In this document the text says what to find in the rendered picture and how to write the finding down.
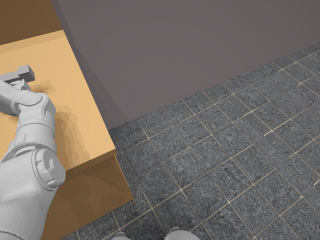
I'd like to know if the right robot shin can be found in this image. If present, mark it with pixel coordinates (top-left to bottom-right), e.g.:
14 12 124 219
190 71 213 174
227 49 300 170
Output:
168 227 180 235

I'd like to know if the robot shin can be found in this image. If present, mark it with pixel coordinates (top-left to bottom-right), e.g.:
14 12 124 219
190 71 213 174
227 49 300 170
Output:
115 232 126 237
168 227 180 235

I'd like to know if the left robot shin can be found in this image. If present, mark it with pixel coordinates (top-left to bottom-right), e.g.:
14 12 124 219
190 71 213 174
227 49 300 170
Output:
115 232 126 237

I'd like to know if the robot left forearm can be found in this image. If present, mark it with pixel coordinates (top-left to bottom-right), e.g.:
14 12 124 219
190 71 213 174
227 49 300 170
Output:
0 90 57 163

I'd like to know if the left robot hand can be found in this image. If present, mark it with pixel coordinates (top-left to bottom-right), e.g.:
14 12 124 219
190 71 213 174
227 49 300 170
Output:
0 79 31 117

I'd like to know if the counter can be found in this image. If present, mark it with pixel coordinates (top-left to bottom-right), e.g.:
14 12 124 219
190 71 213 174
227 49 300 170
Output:
0 0 134 240

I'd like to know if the tap lever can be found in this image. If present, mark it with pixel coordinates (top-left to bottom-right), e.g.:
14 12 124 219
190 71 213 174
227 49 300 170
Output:
0 64 35 84

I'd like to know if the robot left upper arm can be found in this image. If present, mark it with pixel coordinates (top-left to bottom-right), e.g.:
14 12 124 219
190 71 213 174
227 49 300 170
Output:
0 148 66 240

